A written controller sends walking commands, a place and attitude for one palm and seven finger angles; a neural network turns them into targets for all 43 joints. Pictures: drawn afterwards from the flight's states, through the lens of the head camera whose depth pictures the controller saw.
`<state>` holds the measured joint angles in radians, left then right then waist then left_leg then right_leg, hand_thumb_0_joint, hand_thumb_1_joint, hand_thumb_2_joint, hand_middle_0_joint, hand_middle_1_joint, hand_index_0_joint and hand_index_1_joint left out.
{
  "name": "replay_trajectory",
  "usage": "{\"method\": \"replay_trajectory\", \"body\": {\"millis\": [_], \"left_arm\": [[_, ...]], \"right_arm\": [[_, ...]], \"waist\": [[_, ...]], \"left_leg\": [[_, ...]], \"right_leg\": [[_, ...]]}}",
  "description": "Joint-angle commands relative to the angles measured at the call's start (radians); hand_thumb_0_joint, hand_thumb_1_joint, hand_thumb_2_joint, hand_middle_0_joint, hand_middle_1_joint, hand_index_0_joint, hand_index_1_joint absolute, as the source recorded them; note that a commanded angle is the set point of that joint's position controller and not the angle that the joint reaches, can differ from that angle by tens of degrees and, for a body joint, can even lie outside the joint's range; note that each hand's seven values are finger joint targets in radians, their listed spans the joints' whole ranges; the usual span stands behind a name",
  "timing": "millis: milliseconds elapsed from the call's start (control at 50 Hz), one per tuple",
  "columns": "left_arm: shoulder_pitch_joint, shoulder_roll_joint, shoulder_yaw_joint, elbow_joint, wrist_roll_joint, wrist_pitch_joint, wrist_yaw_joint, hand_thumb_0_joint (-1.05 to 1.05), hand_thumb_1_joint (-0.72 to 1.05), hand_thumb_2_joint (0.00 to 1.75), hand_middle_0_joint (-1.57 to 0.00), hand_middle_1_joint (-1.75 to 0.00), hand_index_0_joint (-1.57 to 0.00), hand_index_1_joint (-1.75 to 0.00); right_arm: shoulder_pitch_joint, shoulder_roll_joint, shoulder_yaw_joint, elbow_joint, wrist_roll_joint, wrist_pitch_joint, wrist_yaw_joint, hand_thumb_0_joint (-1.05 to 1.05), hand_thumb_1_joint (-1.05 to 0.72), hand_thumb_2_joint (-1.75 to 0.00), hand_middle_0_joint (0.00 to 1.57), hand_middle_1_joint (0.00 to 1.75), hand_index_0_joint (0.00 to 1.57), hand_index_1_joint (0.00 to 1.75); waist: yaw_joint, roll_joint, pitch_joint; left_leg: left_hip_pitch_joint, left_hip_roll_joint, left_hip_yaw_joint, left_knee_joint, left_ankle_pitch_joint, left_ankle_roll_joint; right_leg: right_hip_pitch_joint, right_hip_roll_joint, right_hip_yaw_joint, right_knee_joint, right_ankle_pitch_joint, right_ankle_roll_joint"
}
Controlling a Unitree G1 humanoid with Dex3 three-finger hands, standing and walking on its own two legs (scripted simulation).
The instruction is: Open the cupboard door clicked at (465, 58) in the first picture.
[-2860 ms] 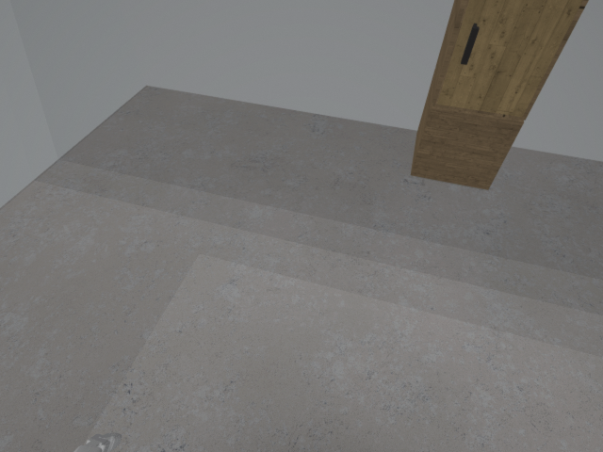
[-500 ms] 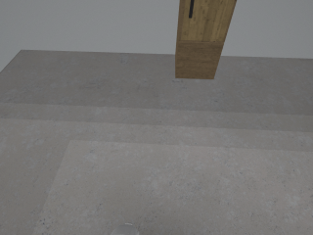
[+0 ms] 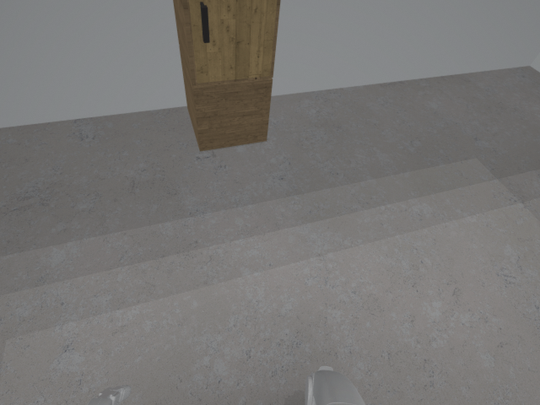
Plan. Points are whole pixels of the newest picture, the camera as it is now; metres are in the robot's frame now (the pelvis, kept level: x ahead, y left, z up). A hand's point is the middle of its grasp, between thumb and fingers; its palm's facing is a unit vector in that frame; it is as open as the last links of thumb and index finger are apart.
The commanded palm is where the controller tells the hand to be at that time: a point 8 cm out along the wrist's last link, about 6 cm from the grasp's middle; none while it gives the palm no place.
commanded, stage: walk to a spot facing it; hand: left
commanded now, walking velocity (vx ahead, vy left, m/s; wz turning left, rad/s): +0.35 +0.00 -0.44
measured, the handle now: (204, 22) +1.38 +0.30 -0.09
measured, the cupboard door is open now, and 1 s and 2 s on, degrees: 0 0 0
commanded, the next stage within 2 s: turn to face it in 1.30 s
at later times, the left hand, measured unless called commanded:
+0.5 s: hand (180, 312) +0.30 +0.18 -0.18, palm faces -0.15 -0.96 -0.23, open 7.2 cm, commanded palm none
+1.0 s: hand (228, 202) +0.58 +0.12 -0.17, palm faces -0.37 -0.91 -0.17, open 7.3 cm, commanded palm none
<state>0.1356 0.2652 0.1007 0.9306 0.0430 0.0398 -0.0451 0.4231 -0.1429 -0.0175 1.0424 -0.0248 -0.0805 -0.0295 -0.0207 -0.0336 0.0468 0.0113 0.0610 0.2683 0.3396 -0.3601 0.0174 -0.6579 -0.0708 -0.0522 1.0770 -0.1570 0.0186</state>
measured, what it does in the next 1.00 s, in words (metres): walks ahead, turning right: right foot, then left foot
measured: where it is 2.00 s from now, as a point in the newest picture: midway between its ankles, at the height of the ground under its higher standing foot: (306, 265)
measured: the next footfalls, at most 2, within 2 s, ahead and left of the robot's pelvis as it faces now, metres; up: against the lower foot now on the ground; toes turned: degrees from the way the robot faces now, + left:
right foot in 0.18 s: +0.21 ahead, -0.11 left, +0.00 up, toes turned -13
left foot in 0.60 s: +0.44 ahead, +0.09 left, +0.00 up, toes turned -3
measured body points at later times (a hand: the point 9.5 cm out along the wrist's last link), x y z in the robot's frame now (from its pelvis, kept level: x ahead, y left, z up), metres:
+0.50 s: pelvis +0.23 -0.02 -0.01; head +0.25 -0.02 +0.44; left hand +0.31 +0.23 -0.16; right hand +0.26 -0.27 -0.15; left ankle +0.35 +0.12 -0.70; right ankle +0.18 -0.10 -0.74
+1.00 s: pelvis +0.45 -0.03 +0.00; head +0.48 -0.04 +0.45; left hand +0.60 +0.16 -0.16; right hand +0.31 -0.23 -0.15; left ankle +0.40 +0.10 -0.74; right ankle +0.50 -0.20 -0.70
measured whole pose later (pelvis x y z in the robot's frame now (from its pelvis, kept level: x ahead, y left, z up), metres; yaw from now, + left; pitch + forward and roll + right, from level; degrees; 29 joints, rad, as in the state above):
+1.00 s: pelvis +0.45 -0.03 +0.00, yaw -23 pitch +0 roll +0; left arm 0.19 0.18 0.09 1.01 0.04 0.02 -0.03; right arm 0.39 -0.17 -0.06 1.09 -0.03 -0.07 -0.01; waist -0.02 -0.02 0.06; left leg 0.01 0.09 0.34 0.37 -0.35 -0.02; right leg -0.57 -0.11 -0.10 0.82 -0.18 0.00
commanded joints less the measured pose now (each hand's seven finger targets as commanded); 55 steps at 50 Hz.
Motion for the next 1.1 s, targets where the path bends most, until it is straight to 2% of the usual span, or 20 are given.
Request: {"method": "replay_trajectory", "body": {"millis": [0, 80, 120, 140, 160, 180, 260, 320, 500, 540, 560, 600, 620, 660, 740, 960, 1020, 1040, 1060, 1080], "left_arm": [[-0.184, -0.055, -0.04, -0.1, -0.009, -0.031, -0.017, 0.0, 0.9, 0.9, -0.2, -0.3, -0.2, -0.3], [-0.11, -0.031, -0.035, -0.078, -0.01, -0.047, -0.006, 0.0, 0.9, 0.9, -0.2, -0.3, -0.2, -0.3], [0.092, 0.029, -0.019, -0.014, -0.004, -0.065, 0.007, 0.0, 0.9, 0.9, -0.2, -0.3, -0.2, -0.3], [0.231, 0.106, 0.0, 0.031, -0.001, -0.075, 0.017, 0.0, 0.9, 0.9, -0.2, -0.3, -0.2, -0.3], [0.349, 0.209, 0.021, 0.053, -0.013, -0.083, 0.033, 0.0, 0.9, 0.9, -0.2, -0.3, -0.2, -0.3], [0.354, 0.239, 0.022, 0.059, -0.042, -0.076, 0.04, 0.0, 0.9, 0.9, -0.2, -0.3, -0.2, -0.3], [0.123, 0.088, -0.016, 0.019, -0.032, -0.098, 0.055, 0.0, 0.9, 0.9, -0.2, -0.3, -0.2, -0.3], [0.077, 0.062, -0.024, 0.031, -0.02, -0.11, 0.051, 0.0, 0.9, 0.9, -0.2, -0.3, -0.2, -0.3], [0.198, 0.079, -0.019, 0.073, -0.021, -0.109, 0.045, 0.0, 0.9, 0.9, -0.2, -0.3, -0.2, -0.3], [0.2, 0.084, -0.018, 0.077, -0.026, -0.105, 0.046, 0.0, 0.9, 0.9, -0.2, -0.3, -0.2, -0.3], [0.188, 0.071, -0.02, 0.071, -0.029, -0.103, 0.045, 0.0, 0.9, 0.9, -0.2, -0.3, -0.2, -0.3], [0.216, 0.0, -0.031, 0.035, -0.036, -0.109, 0.033, 0.0, 0.9, 0.9, -0.2, -0.3, -0.2, -0.3], [0.167, 0.024, -0.027, 0.035, -0.026, -0.102, 0.042, 0.0, 0.9, 0.9, -0.2, -0.3, -0.2, -0.3], [0.103, 0.005, -0.02, 0.04, -0.019, -0.096, 0.024, 0.0, 0.9, 0.9, -0.2, -0.3, -0.2, -0.3], [0.195, -0.049, -0.019, 0.074, -0.009, -0.055, 0.016, 0.0, 0.9, 0.9, -0.2, -0.3, -0.2, -0.3], [-0.054, -0.08, -0.021, -0.01, -0.01, -0.049, 0.001, 0.0, 0.9, 0.9, -0.2, -0.3, -0.2, -0.3], [0.027, -0.046, -0.017, 0.013, -0.01, -0.064, 0.006, 0.0, 0.9, 0.9, -0.2, -0.3, -0.2, -0.3], [0.15, -0.025, -0.009, 0.051, -0.006, -0.073, 0.01, 0.0, 0.9, 0.9, -0.2, -0.3, -0.2, -0.3], [0.32, 0.046, 0.01, 0.097, -0.003, -0.085, 0.017, 0.0, 0.9, 0.9, -0.2, -0.3, -0.2, -0.3], [0.427, 0.173, 0.04, 0.123, -0.005, -0.097, 0.033, 0.0, 0.9, 0.9, -0.2, -0.3, -0.2, -0.3]], "right_arm": [[0.13, -0.139, -0.027, 0.005, -0.005, -0.011, -0.011, 0.0, -0.9, -0.9, 0.2, 0.3, 0.2, 0.3], [0.121, -0.182, -0.037, 0.023, -0.001, -0.003, -0.01, 0.0, -0.9, -0.9, 0.2, 0.3, 0.2, 0.3], [0.09, -0.21, -0.042, 0.017, 0.006, 0.0, -0.004, 0.0, -0.9, -0.9, 0.2, 0.3, 0.2, 0.3], [0.078, -0.184, -0.035, 0.002, 0.021, 0.002, 0.009, 0.0, -0.9, -0.9, 0.2, 0.3, 0.2, 0.3], [0.088, -0.112, -0.026, -0.033, 0.034, -0.002, 0.009, 0.0, -0.9, -0.9, 0.2, 0.3, 0.2, 0.3], [-0.018, -0.123, -0.032, -0.074, 0.029, -0.007, 0.001, 0.0, -0.9, -0.9, 0.2, 0.3, 0.2, 0.3], [-0.055, -0.107, -0.038, -0.05, 0.0, 0.034, 0.011, 0.0, -0.9, -0.9, 0.2, 0.3, 0.2, 0.3], [0.026, -0.066, -0.036, -0.031, -0.002, 0.059, 0.021, 0.0, -0.9, -0.9, 0.2, 0.3, 0.2, 0.3], [-0.266, -0.091, -0.04, -0.136, -0.001, 0.024, 0.054, 0.0, -0.9, -0.9, 0.2, 0.3, 0.2, 0.3], [-0.211, -0.119, -0.047, -0.116, -0.003, 0.015, 0.046, 0.0, -0.9, -0.9, 0.2, 0.3, 0.2, 0.3], [-0.098, -0.162, -0.056, -0.081, -0.006, 0.008, 0.036, 0.0, -0.9, -0.9, 0.2, 0.3, 0.2, 0.3], [0.117, -0.337, -0.091, -0.034, -0.02, 0.011, 0.029, 0.0, -0.9, -0.9, 0.2, 0.3, 0.2, 0.3], [0.077, -0.295, -0.081, -0.035, -0.011, 0.017, 0.018, 0.0, -0.9, -0.9, 0.2, 0.3, 0.2, 0.3], [-0.045, -0.198, -0.055, -0.065, -0.01, 0.008, 0.016, 0.0, -0.9, -0.9, 0.2, 0.3, 0.2, 0.3], [-0.097, -0.135, -0.042, -0.057, -0.002, -0.012, 0.009, 0.0, -0.9, -0.9, 0.2, 0.3, 0.2, 0.3], [0.027, -0.151, -0.058, 0.014, -0.011, 0.0, 0.01, 0.0, -0.9, -0.9, 0.2, 0.3, 0.2, 0.3], [0.018, -0.177, -0.064, 0.019, -0.009, 0.008, 0.012, 0.0, -0.9, -0.9, 0.2, 0.3, 0.2, 0.3], [0.0, -0.188, -0.061, 0.015, -0.005, 0.011, 0.013, 0.0, -0.9, -0.9, 0.2, 0.3, 0.2, 0.3], [-0.024, -0.185, -0.059, 0.003, 0.005, 0.009, 0.023, 0.0, -0.9, -0.9, 0.2, 0.3, 0.2, 0.3], [0.007, -0.106, -0.046, -0.031, 0.022, 0.002, 0.027, 0.0, -0.9, -0.9, 0.2, 0.3, 0.2, 0.3]], "waist": [[-0.048, 0.155, 0.109], [0.007, 0.191, 0.014], [0.105, 0.179, -0.116], [0.167, 0.104, -0.204], [0.178, -0.084, -0.332], [0.184, -0.027, -0.307], [0.024, 0.089, -0.039], [-0.045, 0.001, -0.024], [0.042, -0.088, 0.026], [0.004, -0.031, 0.004], [-0.05, 0.023, -0.045], [-0.103, 0.383, -0.191], [-0.104, 0.322, -0.154], [-0.053, 0.113, 0.018], [0.025, 0.141, 0.01], [-0.029, 0.171, 0.086], [0.02, 0.146, 0.011], [0.085, 0.12, -0.057], [0.171, 0.031, -0.161], [0.185, -0.213, -0.296]], "left_leg": [[0.065, 0.239, -0.078, -0.096, 0.693, 0.048], [0.122, 0.259, -0.003, 0.082, 1.134, 0.048], [0.036, 0.247, 0.011, 0.379, 1.142, 0.018], [-0.237, 0.228, 0.019, 0.628, 0.819, -0.014], [-0.578, 0.048, -0.012, 1.001, -0.154, -0.069], [-0.688, 0.03, -0.167, 1.131, -0.234, -0.049], [-0.594, 0.143, -0.245, 0.982, 0.008, -0.061], [-0.505, 0.133, -0.215, 0.809, 0.056, -0.078], [-0.439, 0.055, -0.156, 0.335, 0.144, -0.058], [-0.262, 0.018, -0.12, 0.208, 0.168, -0.051], [-0.072, 0.035, -0.156, 0.147, 0.172, -0.033], [0.195, 0.456, -0.666, -0.068, 0.063, 0.129], [0.11, 0.471, -0.697, -0.107, -0.044, 0.136], [-0.078, 0.398, -0.527, -0.142, -0.034, 0.114], [-0.18, 0.288, -0.224, -0.149, 0.176, 0.062], [-0.031, 0.297, -0.034, -0.108, 0.396, 0.078], [0.004, 0.304, 0.007, 0.08, 0.701, 0.06], [-0.044, 0.273, 0.038, 0.254, 0.789, 0.032], [-0.187, 0.229, 0.066, 0.5, 0.682, -0.004], [-0.512, 0.082, 0.032, 0.83, -0.003, -0.051]], "right_leg": [[-0.066, 0.019, -0.088, -0.243, -0.001, -0.02], [0.152, 0.107, -0.149, -0.397, -0.082, -0.092], [0.475, 0.133, -0.146, -0.524, -0.046, -0.126], [0.816, 0.011, -0.02, -0.543, 0.048, -0.175], [1.073, -0.32, 0.487, -0.581, 0.223, -0.323], [1.028, -0.377, 0.566, -0.671, 0.411, -0.372], [0.49, -0.228, 0.286, -0.791, 0.225, -0.241], [0.33, -0.144, 0.171, -0.837, 0.117, -0.215], [0.44, -0.129, 0.22, -0.794, 0.042, -0.191], [0.418, -0.105, 0.199, -0.689, 0.11, -0.164], [0.347, -0.055, 0.16, -0.517, 0.171, -0.136], [0.047, 0.111, -0.003, 0.051, -0.414, -0.06], [0.003, 0.053, 0.075, 0.185, -0.388, -0.063], [-0.037, -0.022, 0.076, 0.217, -0.231, -0.055], [0.059, -0.048, 0.046, 0.138, -0.093, -0.025], [0.058, -0.029, -0.077, -0.348, -0.03, -0.029], [0.245, 0.042, -0.13, -0.436, -0.102, -0.075], [0.432, 0.081, -0.155, -0.496, -0.063, -0.093], [0.685, 0.032, -0.083, -0.534, -0.015, -0.118], [0.965, -0.261, 0.37, -0.614, 0.035, -0.223]]}}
